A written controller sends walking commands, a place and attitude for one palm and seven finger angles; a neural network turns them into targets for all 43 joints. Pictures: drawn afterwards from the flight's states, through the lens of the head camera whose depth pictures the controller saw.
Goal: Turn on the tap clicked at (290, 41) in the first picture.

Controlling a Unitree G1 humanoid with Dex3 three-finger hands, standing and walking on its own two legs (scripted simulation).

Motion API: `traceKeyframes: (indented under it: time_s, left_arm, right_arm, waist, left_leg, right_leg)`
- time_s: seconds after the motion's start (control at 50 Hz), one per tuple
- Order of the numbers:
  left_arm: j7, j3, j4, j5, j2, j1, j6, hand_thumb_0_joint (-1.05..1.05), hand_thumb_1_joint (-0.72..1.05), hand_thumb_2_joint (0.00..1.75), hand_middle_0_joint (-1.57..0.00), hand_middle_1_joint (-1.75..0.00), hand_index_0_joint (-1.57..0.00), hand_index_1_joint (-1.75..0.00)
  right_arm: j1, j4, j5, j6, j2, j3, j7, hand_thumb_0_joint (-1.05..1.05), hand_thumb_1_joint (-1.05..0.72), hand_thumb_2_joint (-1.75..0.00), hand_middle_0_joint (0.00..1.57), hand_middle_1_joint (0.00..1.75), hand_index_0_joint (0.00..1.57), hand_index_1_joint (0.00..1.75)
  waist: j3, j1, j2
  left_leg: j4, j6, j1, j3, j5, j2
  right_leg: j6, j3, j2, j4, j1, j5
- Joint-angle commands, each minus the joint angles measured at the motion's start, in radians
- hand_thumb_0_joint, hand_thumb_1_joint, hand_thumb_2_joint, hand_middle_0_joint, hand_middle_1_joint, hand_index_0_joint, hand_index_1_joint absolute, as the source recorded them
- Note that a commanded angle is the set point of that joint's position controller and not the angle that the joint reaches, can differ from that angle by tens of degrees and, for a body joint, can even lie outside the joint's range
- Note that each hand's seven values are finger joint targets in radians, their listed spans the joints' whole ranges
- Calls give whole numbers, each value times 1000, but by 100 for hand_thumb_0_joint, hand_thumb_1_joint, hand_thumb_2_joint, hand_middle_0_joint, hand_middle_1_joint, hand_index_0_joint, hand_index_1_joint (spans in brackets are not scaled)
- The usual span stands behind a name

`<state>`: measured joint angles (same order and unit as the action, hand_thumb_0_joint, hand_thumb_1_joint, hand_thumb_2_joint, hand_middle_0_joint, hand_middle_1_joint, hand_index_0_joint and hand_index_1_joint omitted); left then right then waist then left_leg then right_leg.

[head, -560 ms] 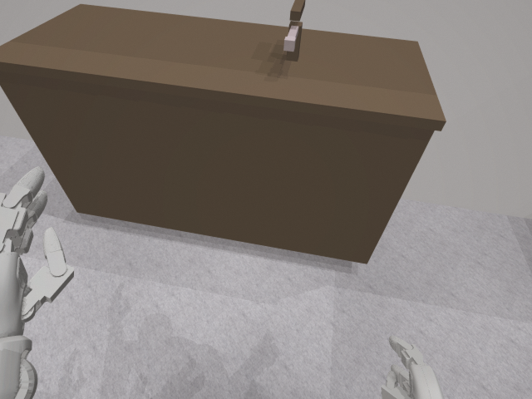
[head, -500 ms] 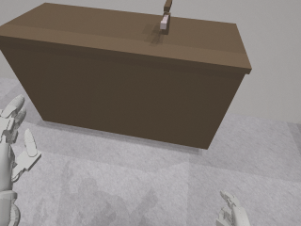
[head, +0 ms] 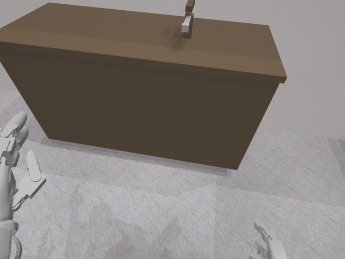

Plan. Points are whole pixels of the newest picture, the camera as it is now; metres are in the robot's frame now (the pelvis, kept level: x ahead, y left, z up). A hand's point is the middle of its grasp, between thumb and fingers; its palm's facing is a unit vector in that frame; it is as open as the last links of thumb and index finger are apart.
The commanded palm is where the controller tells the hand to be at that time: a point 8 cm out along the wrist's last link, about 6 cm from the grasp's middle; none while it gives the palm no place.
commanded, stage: turn to face it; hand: left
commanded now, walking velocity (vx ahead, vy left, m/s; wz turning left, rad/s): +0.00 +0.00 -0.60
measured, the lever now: (185, 27) +0.95 +0.02 +0.13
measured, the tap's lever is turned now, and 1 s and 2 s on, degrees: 0 0 0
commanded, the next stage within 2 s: take the last steps up to it in 0.80 s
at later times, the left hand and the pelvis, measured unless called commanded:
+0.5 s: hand (86, 170) +0.23 +0.18 +0.16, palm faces +0.27 -0.88 -0.39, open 7.4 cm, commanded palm +0.18 +0.23 +0.18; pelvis -0.02 -0.02 -0.02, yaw -10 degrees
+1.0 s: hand (151, 180) +0.22 +0.06 +0.16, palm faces -0.04 -0.89 -0.46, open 7.4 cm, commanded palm +0.18 +0.14 +0.18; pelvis -0.08 -0.05 -0.01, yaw -24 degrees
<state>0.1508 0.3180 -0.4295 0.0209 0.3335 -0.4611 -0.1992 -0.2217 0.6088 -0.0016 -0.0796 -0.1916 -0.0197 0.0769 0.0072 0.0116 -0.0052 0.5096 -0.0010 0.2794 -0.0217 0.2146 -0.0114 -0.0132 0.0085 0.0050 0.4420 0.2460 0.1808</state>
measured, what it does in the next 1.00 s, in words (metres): steps on the spot, turning right: right foot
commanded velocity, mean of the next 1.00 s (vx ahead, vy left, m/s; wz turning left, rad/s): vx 0.04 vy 0.02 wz -0.42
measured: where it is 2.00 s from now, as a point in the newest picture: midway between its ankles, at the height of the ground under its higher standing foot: outside the picture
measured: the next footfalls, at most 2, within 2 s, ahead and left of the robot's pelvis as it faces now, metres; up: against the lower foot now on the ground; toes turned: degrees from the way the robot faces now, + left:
right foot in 0.86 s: -0.03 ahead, -0.15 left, +0.00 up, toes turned -26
left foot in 1.30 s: +0.01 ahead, +0.06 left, +0.00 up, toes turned -16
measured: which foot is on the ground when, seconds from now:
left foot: down 0.00-0.88, up 0.90-1.00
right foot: down 0.00-0.60, up 0.62-0.84, down 0.86-1.00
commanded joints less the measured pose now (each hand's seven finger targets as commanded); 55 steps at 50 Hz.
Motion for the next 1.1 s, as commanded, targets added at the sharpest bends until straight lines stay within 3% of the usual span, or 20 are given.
traceKeyframes:
  time_s: [0.0, 0.28, 0.32, 0.36, 0.42, 0.46, 0.52, 0.54, 0.58, 0.62, 0.66, 0.7, 0.8, 0.82, 0.84, 0.86, 0.88, 0.92, 1.02, 1.08]
  left_arm:
    - [11, 109, -225, 0, 161, 88, -66, 0, 90, 90, -20, -30, -20, -30]
    - [8, 136, -292, 12, 163, 101, -52, 0, 90, 90, -20, -30, -20, -30]
    - [10, 167, -311, 17, 192, 90, -55, 0, 90, 90, -20, -30, -20, -30]
    - [9, 159, -300, 18, 191, 87, -55, 0, 90, 90, -20, -30, -20, -30]
    - [17, 179, -281, 18, 203, 53, -43, 0, 90, 90, -20, -30, -20, -30]
    - [16, 187, -288, 16, 208, 36, -43, 0, 90, 90, -20, -30, -20, -30]
    - [16, 193, -274, 19, 204, 16, -53, 0, 90, 90, -20, -30, -20, -30]
    - [13, 188, -293, 21, 203, 25, -59, 0, 90, 90, -20, -30, -20, -30]
    - [5, 189, -344, 19, 204, 32, -68, 0, 90, 90, -20, -30, -20, -30]
    - [-1, 185, -324, 11, 200, 24, -69, 0, 90, 90, -20, -30, -20, -30]
    - [-8, 115, -318, 7, 142, 49, -67, 0, 90, 90, -20, -30, -20, -30]
    - [-9, 81, -294, 2, 131, 99, -57, 0, 90, 90, -20, -30, -20, -30]
    - [-4, 112, -200, -9, 168, 157, -57, 0, 90, 90, -20, -30, -20, -30]
    - [-4, 137, -190, -13, 193, 130, -60, 0, 90, 90, -20, -30, -20, -30]
    - [-2, 144, -200, -14, 206, 133, -69, 0, 90, 90, -20, -30, -20, -30]
    - [8, 199, -203, -11, 262, 101, -75, 0, 90, 90, -20, -30, -20, -30]
    - [12, 199, -206, 4, 251, 77, -66, 0, 90, 90, -20, -30, -20, -30]
    - [13, 241, -246, 12, 271, -58, -64, 0, 90, 90, -20, -30, -20, -30]
    - [29, 236, -320, 7, 261, -75, -90, 0, 90, 90, -20, -30, -20, -30]
    - [39, 218, -271, 1, 246, -87, -89, 0, 90, 90, -20, -30, -20, -30]
  right_arm:
    - [100, -169, 1, -46, -128, 50, 5, 0, -90, -90, 20, 30, 20, 30]
    - [110, -225, -11, -19, -122, 58, -18, 0, -90, -90, 20, 30, 20, 30]
    - [104, -228, -10, -13, -117, 64, -21, 0, -90, -90, 20, 30, 20, 30]
    - [86, -228, -3, 0, -104, 65, -29, 0, -90, -90, 20, 30, 20, 30]
    - [116, -216, 3, 19, -92, 58, -44, 0, -90, -90, 20, 30, 20, 30]
    - [108, -222, -2, 30, -95, 52, -48, 0, -90, -90, 20, 30, 20, 30]
    - [109, -210, -4, 44, -100, 53, -38, 0, -90, -90, 20, 30, 20, 30]
    - [100, -212, -8, 44, -109, 59, -33, 0, -90, -90, 20, 30, 20, 30]
    - [106, -230, -13, 34, -132, 75, -24, 0, -90, -90, 20, 30, 20, 30]
    - [109, -217, 2, 13, -109, 66, -32, 0, -90, -90, 20, 30, 20, 30]
    - [76, -196, -4, 6, -128, 70, -45, 0, -90, -90, 20, 30, 20, 30]
    - [69, -192, -13, -9, -143, 71, -53, 0, -90, -90, 20, 30, 20, 30]
    - [62, -185, -6, -42, -146, 66, -50, 0, -90, -90, 20, 30, 20, 30]
    - [60, -188, -9, -42, -142, 69, -50, 0, -90, -90, 20, 30, 20, 30]
    - [59, -197, -12, -40, -117, 62, -54, 0, -90, -90, 20, 30, 20, 30]
    - [92, -215, -6, -39, -100, 55, -50, 0, -90, -90, 20, 30, 20, 30]
    - [98, -205, -9, -33, -110, 68, -47, 0, -90, -90, 20, 30, 20, 30]
    - [116, -200, -8, -8, -104, 61, -47, 0, -90, -90, 20, 30, 20, 30]
    - [114, -175, -4, 14, -102, 43, -35, 0, -90, -90, 20, 30, 20, 30]
    - [97, -163, 1, -7, -117, 63, -16, 0, -90, -90, 20, 30, 20, 30]
  waist:
    - [-103, -3, -48]
    - [-91, 18, -116]
    - [-112, 15, -23]
    - [-100, 1, 133]
    - [-97, 14, 175]
    - [-153, 12, 199]
    - [-225, 0, 129]
    - [-226, -5, 77]
    - [-211, 7, -203]
    - [-140, 14, -265]
    - [-63, -3, -182]
    - [-19, -10, -206]
    - [-17, -9, -194]
    - [-46, -7, -146]
    - [-72, -14, 24]
    - [-98, 1, 217]
    - [-147, 9, 256]
    - [-157, -1, 113]
    - [-205, -31, 105]
    - [-171, -12, 105]
  left_leg:
    - [-108, -4, 29, -20, -7, -80]
    - [-27, -37, 115, 5, 149, -210]
    - [79, -7, 78, 60, 192, -155]
    - [232, 33, 60, 99, 285, -49]
    - [374, 52, 123, 41, 318, -17]
    - [264, 45, 113, 14, 284, -21]
    - [-19, 31, -91, 63, 84, -34]
    - [-76, 6, -178, 35, -3, -93]
    - [-112, -104, -304, -142, -361, -350]
    - [-159, -182, -149, -185, -262, -440]
    - [-123, -159, -98, -50, -339, -406]
    - [-96, -84, -43, 88, -346, -339]
    - [31, -31, 38, 116, -168, -298]
    - [131, -12, 45, 144, -118, -260]
    - [294, 22, 108, 178, -2, -175]
    - [475, 54, 262, 161, 346, -61]
    - [616, 50, 256, 60, 387, -55]
    - [670, 42, 297, -14, 292, -76]
    - [447, 34, 241, 41, 172, -68]
    - [292, 9, 194, 71, 212, -53]
  right_leg:
    - [18, -82, -28, -35, -50, -28]
    - [22, -130, -12, 230, 88, 67]
    - [48, -222, -51, 149, 140, 18]
    - [107, -454, -157, -16, 216, 56]
    - [184, -616, -226, -121, 157, 54]
    - [181, -531, -201, -51, 44, -108]
    - [104, -381, -108, 74, 45, -201]
    - [68, -333, -64, 151, 111, -201]
    - [-14, -147, 47, 437, 347, 225]
    - [-35, -76, 1, 697, 354, 311]
    - [-32, -49, -33, 610, 327, 277]
    - [-38, 43, -15, 439, 214, 244]
    - [-31, 128, 9, 123, -13, 101]
    - [-8, 81, -27, 40, -57, 2]
    - [51, -87, -140, 1, -100, -243]
    - [146, -348, -297, -33, -152, -543]
    - [179, -410, -354, -75, -119, -466]
    - [194, -422, -326, -94, -119, -155]
    - [172, -228, -262, -136, -132, 2]
    - [189, -301, -295, -191, -102, 191]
